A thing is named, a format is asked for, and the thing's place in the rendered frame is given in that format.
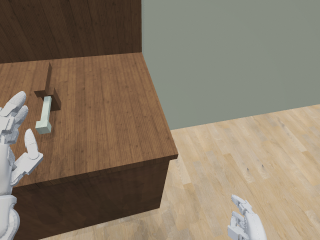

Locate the robot left forearm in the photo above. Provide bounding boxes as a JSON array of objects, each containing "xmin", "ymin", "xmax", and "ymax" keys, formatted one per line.
[{"xmin": 0, "ymin": 195, "xmax": 20, "ymax": 240}]

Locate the right robot hand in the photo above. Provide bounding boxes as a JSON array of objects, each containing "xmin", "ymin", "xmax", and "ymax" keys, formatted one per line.
[{"xmin": 227, "ymin": 194, "xmax": 267, "ymax": 240}]

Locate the counter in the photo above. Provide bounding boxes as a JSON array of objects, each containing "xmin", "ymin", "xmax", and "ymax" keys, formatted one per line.
[{"xmin": 0, "ymin": 0, "xmax": 179, "ymax": 240}]

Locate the tap lever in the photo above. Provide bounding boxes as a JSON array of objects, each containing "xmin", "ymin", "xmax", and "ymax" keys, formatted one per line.
[{"xmin": 35, "ymin": 96, "xmax": 52, "ymax": 134}]

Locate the left robot hand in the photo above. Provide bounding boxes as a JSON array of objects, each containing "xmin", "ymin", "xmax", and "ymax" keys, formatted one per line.
[{"xmin": 0, "ymin": 91, "xmax": 43, "ymax": 196}]

